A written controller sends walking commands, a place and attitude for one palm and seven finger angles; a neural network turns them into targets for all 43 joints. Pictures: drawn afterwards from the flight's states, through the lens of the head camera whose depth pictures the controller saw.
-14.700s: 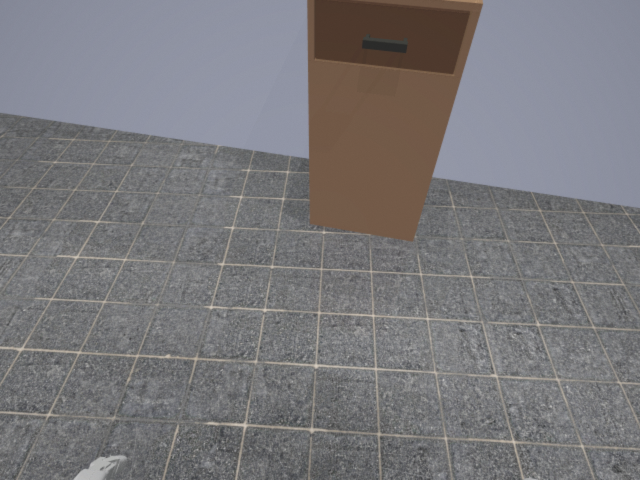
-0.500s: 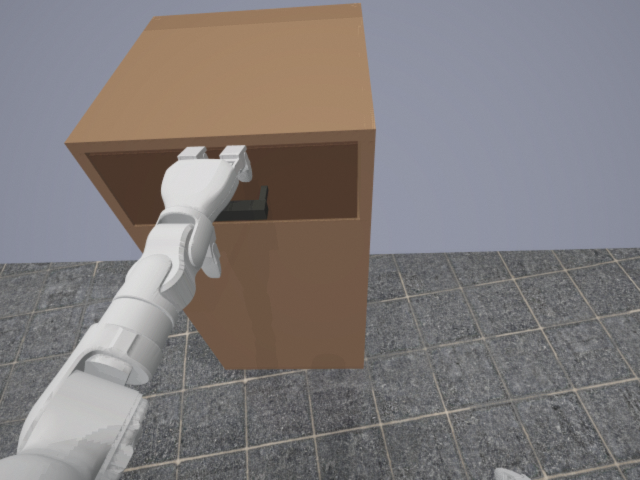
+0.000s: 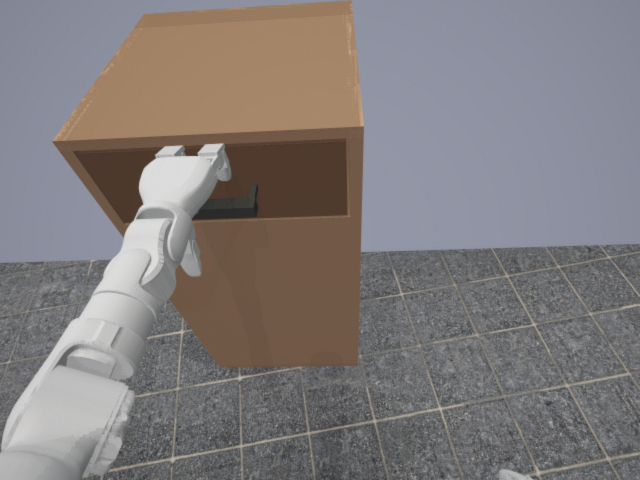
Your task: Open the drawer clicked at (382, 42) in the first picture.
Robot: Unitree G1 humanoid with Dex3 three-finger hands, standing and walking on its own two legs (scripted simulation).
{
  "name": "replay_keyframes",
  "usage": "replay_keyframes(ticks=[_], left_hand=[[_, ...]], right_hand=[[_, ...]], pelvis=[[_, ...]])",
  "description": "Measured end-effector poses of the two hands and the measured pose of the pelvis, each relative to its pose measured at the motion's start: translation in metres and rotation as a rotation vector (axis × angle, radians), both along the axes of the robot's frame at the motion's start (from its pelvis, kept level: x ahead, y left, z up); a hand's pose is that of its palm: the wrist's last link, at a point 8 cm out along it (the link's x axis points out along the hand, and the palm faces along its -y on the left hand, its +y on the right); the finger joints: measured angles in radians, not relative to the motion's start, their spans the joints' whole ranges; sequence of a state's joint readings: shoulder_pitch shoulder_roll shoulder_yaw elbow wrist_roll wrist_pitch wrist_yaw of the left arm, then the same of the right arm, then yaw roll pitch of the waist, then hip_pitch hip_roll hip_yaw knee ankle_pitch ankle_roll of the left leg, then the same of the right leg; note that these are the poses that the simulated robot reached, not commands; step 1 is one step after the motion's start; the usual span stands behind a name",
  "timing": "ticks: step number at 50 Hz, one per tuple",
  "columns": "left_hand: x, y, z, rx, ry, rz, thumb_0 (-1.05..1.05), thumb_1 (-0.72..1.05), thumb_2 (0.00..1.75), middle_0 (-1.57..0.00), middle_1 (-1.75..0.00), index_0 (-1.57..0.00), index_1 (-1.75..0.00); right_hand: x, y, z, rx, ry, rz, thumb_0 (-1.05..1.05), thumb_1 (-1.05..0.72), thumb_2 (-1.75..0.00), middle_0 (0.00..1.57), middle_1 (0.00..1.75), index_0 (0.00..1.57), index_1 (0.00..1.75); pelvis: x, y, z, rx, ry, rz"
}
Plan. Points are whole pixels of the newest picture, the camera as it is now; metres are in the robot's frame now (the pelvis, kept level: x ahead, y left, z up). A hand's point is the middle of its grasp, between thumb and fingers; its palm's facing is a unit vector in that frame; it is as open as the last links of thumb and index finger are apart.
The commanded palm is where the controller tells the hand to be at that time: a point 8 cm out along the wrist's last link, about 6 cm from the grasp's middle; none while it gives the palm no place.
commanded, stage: lower the fingers behind the handle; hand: left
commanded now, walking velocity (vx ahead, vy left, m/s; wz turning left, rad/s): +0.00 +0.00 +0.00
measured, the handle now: (220, 199) +0.51 +0.19 +0.04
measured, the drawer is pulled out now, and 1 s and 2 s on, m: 0.00 0.00 0.00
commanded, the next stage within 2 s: lift the fingers back up to retry in 1.62 s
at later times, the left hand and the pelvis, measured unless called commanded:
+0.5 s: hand (197, 227) +0.43 +0.20 +0.07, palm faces -0.02 -0.03 -1.00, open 13.9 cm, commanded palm +0.41 +0.20 +0.13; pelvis +0.00 +0.00 +0.00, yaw +0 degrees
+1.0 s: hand (201, 227) +0.44 +0.20 +0.06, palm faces +0.01 -0.02 -1.00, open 13.9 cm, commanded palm +0.41 +0.20 +0.09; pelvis -0.01 +0.01 -0.01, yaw +0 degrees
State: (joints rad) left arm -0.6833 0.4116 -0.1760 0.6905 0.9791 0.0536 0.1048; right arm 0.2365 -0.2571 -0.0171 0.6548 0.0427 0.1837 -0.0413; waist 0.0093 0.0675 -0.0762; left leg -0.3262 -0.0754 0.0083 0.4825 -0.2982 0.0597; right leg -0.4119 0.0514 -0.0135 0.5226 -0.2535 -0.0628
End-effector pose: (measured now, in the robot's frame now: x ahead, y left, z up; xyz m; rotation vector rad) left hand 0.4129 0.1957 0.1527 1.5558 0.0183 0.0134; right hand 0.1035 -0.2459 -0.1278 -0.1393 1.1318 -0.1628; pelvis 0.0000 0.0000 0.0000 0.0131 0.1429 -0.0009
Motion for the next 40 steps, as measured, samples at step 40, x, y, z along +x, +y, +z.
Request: replay_keyframes(ticks=[40], left_hand=[[0.001, 0.006, -0.040, -0.009, -0.014, -0.019, 0.00, -0.49, 0.30, -0.33, -1.26, -0.32, -1.21]], right_hand=[[-0.021, 0.007, -0.006, -0.021, 0.044, -0.018, 0.00, -0.91, -0.90, 0.20, 0.30, 0.20, 0.30]], pelvis=[[-0.006, 0.013, -0.008, -0.011, 0.057, 0.007]])
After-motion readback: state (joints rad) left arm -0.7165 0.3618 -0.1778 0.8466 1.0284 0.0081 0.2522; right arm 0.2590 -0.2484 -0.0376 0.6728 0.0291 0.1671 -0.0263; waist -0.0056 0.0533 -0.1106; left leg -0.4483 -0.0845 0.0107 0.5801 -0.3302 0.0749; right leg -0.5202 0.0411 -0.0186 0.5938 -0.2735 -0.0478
